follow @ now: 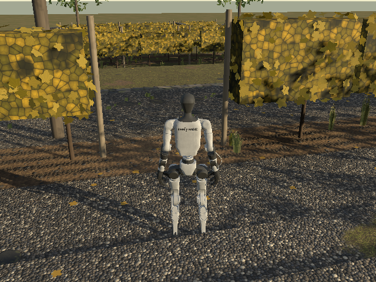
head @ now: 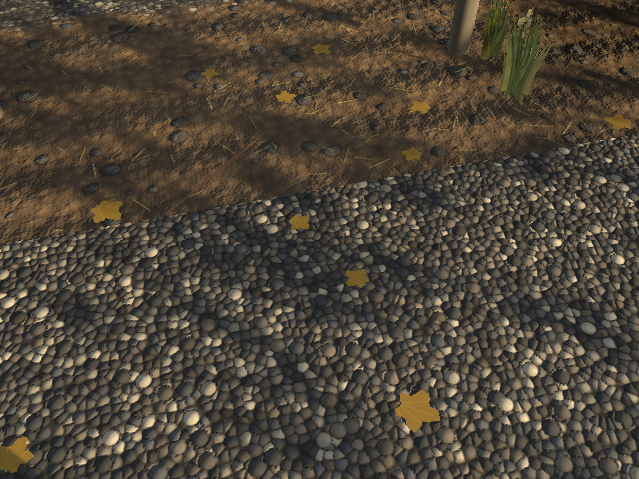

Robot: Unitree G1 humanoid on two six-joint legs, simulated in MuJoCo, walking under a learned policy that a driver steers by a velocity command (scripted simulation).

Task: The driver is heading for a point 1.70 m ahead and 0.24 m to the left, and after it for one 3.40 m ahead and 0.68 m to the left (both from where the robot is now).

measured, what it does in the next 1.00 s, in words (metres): walks ahead: right foot, then left foot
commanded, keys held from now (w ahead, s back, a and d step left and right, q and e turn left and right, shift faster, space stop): no key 0.12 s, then w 0.88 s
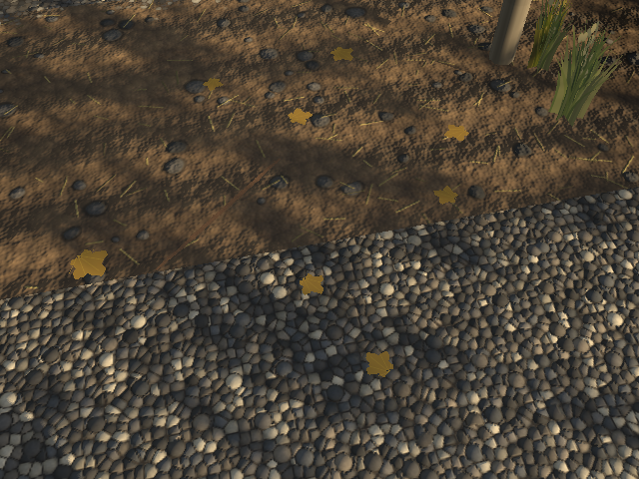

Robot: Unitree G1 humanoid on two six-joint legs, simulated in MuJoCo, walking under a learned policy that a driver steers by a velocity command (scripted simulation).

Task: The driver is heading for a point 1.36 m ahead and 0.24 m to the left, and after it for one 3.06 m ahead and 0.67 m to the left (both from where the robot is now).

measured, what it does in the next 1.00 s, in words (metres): walks ahead: right foot, then left foot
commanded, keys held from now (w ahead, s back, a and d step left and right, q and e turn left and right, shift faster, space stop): w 1.00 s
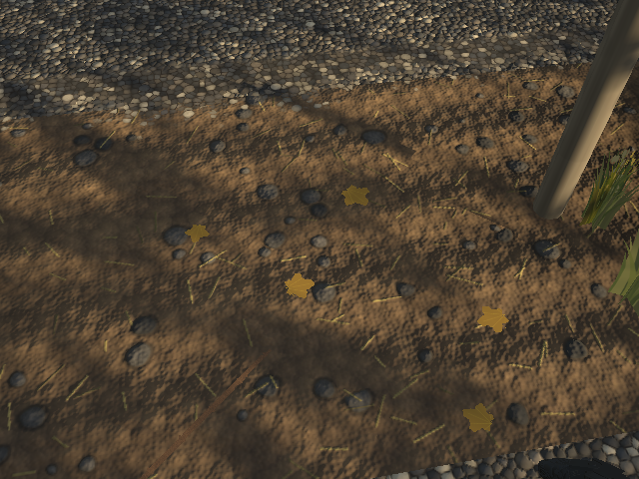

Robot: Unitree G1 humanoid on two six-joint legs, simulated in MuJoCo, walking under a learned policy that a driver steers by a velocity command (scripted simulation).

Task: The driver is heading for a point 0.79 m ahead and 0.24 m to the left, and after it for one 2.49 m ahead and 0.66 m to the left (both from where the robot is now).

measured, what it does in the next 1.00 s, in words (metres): walks ahead: right foot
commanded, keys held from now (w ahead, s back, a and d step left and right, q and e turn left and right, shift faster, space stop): w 0.48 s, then w+q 0.52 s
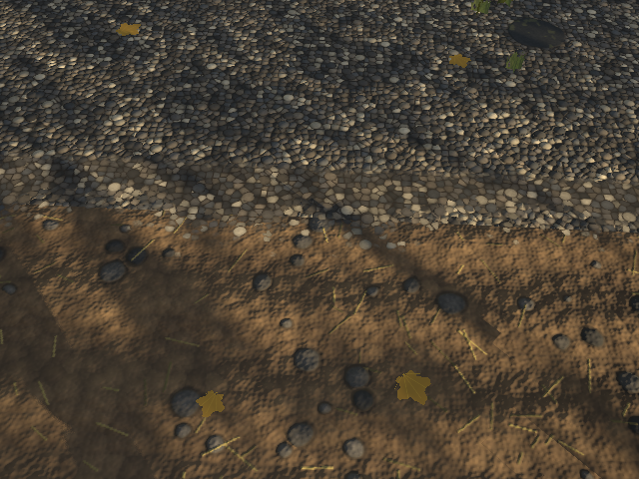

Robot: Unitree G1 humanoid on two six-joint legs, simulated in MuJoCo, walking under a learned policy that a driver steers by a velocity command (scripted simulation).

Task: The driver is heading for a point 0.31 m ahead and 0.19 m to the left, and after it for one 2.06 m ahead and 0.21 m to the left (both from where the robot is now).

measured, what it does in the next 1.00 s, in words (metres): walks ahead, turning left: left foot, then right foot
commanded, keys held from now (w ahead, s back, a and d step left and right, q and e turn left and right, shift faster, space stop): w+q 0.18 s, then q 0.16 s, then no key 0.66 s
